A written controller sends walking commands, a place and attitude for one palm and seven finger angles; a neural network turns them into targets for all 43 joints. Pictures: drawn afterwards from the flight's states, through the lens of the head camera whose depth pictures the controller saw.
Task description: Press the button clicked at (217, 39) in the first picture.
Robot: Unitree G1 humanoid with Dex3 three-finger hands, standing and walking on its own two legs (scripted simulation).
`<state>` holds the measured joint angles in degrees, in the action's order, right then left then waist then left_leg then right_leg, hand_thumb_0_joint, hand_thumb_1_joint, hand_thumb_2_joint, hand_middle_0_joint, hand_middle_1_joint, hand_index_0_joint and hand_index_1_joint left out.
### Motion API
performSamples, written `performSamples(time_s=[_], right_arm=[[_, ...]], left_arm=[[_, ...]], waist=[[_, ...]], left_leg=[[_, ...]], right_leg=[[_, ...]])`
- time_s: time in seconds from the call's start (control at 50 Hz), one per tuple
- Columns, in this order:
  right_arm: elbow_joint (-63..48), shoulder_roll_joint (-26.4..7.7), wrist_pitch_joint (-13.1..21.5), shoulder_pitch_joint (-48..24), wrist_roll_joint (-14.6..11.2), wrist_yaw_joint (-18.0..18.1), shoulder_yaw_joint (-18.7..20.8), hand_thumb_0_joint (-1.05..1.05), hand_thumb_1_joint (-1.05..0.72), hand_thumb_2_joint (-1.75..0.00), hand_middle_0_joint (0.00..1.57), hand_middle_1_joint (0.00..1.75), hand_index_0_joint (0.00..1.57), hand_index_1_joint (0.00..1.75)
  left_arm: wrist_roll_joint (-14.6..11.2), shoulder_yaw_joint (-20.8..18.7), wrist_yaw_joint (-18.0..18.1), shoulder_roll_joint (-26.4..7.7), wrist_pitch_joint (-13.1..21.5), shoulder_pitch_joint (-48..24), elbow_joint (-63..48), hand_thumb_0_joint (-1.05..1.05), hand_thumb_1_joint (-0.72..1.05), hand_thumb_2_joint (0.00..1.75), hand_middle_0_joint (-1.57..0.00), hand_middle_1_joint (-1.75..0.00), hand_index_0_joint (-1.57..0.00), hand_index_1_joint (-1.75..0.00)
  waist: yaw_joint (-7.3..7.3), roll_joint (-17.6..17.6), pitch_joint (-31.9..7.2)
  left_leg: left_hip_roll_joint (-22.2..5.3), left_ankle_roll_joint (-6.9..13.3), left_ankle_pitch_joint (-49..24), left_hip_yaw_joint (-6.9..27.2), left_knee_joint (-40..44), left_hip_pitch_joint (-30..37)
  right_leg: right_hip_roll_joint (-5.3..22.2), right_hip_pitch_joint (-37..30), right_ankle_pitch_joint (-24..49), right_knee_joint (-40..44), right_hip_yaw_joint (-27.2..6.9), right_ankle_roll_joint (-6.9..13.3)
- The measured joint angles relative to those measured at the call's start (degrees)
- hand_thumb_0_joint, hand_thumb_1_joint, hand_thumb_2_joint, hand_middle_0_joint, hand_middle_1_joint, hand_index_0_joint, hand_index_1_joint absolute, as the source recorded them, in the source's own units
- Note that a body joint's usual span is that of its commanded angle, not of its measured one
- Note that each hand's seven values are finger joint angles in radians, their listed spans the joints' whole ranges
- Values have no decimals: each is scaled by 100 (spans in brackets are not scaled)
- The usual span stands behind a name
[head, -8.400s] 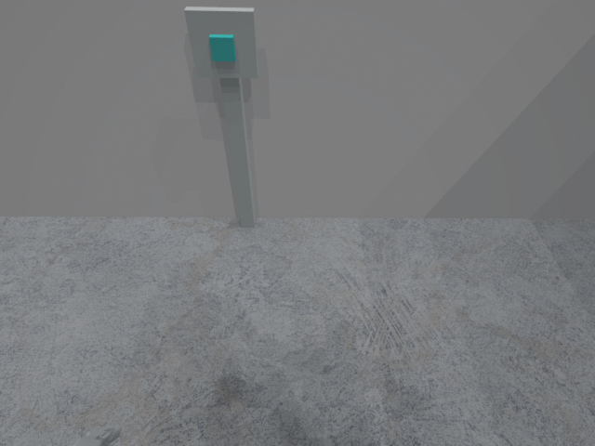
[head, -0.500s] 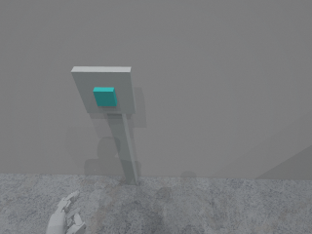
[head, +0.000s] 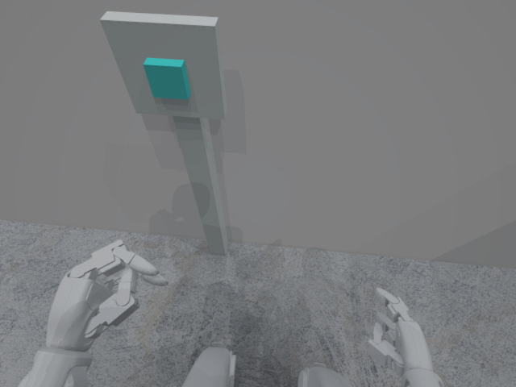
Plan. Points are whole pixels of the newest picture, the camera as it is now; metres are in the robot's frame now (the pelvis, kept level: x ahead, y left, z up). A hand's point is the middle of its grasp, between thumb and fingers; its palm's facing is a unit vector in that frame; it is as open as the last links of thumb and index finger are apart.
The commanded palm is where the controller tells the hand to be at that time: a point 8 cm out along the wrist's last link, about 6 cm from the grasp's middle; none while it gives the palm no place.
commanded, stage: raise the hand and make a fist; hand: left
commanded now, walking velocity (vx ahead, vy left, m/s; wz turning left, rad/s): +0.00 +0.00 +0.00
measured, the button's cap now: (168, 78) +0.59 +0.22 +0.14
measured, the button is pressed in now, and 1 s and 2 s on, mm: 0 0 0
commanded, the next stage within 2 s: aim a knuckle at the button in 1.34 s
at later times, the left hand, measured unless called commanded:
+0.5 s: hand (109, 275) +0.23 +0.21 +0.10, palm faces -0.01 -1.00 -0.04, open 3.1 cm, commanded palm +0.21 +0.28 +0.11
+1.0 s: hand (79, 233) +0.27 +0.25 +0.14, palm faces +0.01 -1.00 -0.06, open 3.1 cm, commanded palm +0.24 +0.30 +0.14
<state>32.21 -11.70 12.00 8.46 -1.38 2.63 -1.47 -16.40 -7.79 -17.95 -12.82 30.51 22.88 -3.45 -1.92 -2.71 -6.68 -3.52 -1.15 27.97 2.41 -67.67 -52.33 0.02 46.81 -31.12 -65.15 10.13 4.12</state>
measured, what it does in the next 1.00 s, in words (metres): rises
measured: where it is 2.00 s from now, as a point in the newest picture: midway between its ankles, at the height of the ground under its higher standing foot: outside the picture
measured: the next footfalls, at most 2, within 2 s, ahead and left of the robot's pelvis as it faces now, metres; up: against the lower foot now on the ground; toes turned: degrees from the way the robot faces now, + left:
none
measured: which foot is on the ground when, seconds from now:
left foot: down 0.00-1.00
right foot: down 0.00-1.00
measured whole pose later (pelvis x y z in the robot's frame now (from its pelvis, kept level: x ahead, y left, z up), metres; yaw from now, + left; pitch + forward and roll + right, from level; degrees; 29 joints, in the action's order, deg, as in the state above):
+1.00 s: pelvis +0.03 +0.04 +0.05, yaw -1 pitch +7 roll -3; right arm 32.2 -14.1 10.7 15.3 -2.4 3.0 -2.9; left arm -17.2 -13.3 -15.4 -15.9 13.0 18.2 -3.1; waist 0.0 -2.7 -5.2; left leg -1.2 2.5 23.8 -1.7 -50.0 -33.4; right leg 1.3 28.2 -24.5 -45.9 6.4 -0.2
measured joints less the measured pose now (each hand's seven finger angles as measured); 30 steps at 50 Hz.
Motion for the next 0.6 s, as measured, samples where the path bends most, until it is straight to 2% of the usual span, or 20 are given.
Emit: performSamples(time_s=[0.06,0.1,0.14,0.18,0.24,0.28,0.32,0.36,0.42,0.54,0.6], right_arm=[[18,125,-198,264,-102,49,-76,1,-90,-90,20,30,21,30],[-5,160,-319,482,-128,89,-50,2,-90,-89,20,30,21,30],[-2,149,-375,687,-118,124,27,2,-90,-89,20,30,21,30],[30,100,-369,860,-90,131,136,2,-90,-89,20,30,21,30],[108,-47,-300,1003,-29,107,264,2,-90,-90,20,30,21,30],[164,-178,-231,985,-15,82,301,2,-90,-90,20,30,21,30],[188,-302,-152,899,-28,74,308,2,-90,-90,20,30,21,30],[178,-371,-81,785,-57,87,306,2,-90,-90,20,30,20,30],[117,-348,-9,630,-85,129,285,2,-90,-90,20,30,20,30],[-82,-132,1,471,-81,109,170,2,-90,-90,20,30,20,30],[-161,-92,-36,435,-66,52,65,1,-90,-90,20,30,21,30]], left_arm=[[-10,59,-245,-102,-983,-254,235,1,91,91,-95,-112,-95,-113],[-45,1,-109,-86,-1538,-136,258,1,90,90,-101,-118,-100,-119],[-96,-121,208,-2,-1731,106,178,2,90,90,-106,-124,-106,-125],[-89,-268,550,82,-1587,353,46,2,90,90,-112,-130,-111,-130],[24,-425,852,89,-1049,571,-113,2,90,90,-118,-137,-118,-138],[71,-432,832,42,-691,582,-111,2,91,90,-122,-141,-121,-142],[64,-331,676,11,-503,518,-48,2,91,90,-124,-144,-124,-144],[52,-180,465,-8,-514,423,31,2,91,91,-126,-146,-126,-146],[69,-43,297,-61,-732,323,72,2,91,90,-128,-147,-128,-148],[4,-249,641,-73,-990,269,-199,2,90,90,-129,-149,-129,-150],[16,-326,691,-68,-1066,187,-238,2,90,90,-130,-149,-129,-150]], waist=[[181,-34,34],[294,-16,35],[349,15,26],[347,55,10],[304,96,-1],[284,91,21],[282,62,70],[281,48,109],[280,78,101],[249,116,30],[206,85,-12]], left_leg=[[7,13,-98,-148,279,241],[18,39,-168,-276,544,491],[17,68,-221,-381,783,725],[19,87,-254,-437,948,882],[43,114,-265,-424,1007,921],[65,137,-249,-383,946,854],[84,166,-229,-344,867,777],[98,197,-220,-337,834,742],[106,234,-231,-377,902,807],[134,274,-258,-409,1179,1198],[164,297,-263,-386,1263,1327]], right_leg=[[10,-147,104,196,-140,-43],[18,-319,181,393,-260,-83],[10,-496,254,595,-359,-114],[4,-629,307,752,-413,-136],[21,-696,330,843,-399,-157],[41,-671,318,823,-358,-174],[60,-637,307,791,-320,-197],[73,-621,312,788,-313,-224],[77,-677,351,873,-352,-261],[84,-1087,429,1206,-382,-317],[102,-1251,449,1334,-357,-349]])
